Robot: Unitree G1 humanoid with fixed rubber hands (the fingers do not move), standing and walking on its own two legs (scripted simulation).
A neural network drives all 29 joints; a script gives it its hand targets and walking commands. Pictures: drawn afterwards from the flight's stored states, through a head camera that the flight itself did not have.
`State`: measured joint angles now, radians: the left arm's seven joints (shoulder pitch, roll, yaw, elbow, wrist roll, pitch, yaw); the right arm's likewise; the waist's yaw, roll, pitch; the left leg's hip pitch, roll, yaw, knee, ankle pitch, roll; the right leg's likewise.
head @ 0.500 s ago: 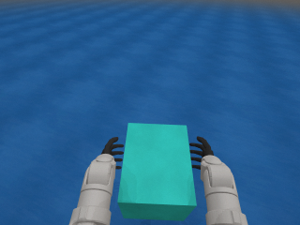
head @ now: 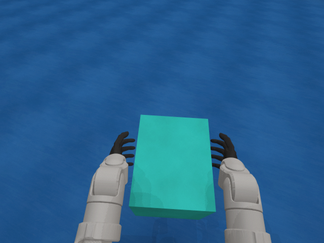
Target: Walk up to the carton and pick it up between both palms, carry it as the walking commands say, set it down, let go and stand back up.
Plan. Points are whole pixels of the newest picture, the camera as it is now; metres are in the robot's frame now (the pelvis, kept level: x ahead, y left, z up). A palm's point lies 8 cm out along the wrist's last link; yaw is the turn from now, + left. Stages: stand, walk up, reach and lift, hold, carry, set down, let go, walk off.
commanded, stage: carry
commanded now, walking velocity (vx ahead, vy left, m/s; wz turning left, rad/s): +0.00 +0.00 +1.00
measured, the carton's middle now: (170, 168) +0.34 -0.02 -0.01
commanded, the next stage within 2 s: none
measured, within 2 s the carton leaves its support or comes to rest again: neither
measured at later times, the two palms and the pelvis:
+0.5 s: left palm (59, 181) +0.23 +0.22 +0.11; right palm (177, 147) +0.33 -0.03 +0.10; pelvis -0.04 -0.02 +0.01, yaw +24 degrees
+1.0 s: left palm out of the picture +0.03 +0.34 +0.08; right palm (81, 180) +0.25 +0.19 +0.08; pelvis -0.07 -0.02 -0.02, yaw +52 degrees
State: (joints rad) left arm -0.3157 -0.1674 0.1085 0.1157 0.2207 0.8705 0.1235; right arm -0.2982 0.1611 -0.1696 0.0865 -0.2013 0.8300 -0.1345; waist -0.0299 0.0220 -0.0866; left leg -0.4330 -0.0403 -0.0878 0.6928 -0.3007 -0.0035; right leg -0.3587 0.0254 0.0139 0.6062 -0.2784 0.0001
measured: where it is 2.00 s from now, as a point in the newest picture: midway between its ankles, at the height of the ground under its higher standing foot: outside the picture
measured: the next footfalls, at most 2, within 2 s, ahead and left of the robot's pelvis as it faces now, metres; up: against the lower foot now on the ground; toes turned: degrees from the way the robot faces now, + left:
right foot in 0.38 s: +0.00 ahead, -0.13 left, +0.00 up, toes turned +14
left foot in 0.70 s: -0.06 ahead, +0.15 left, +0.00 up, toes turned +44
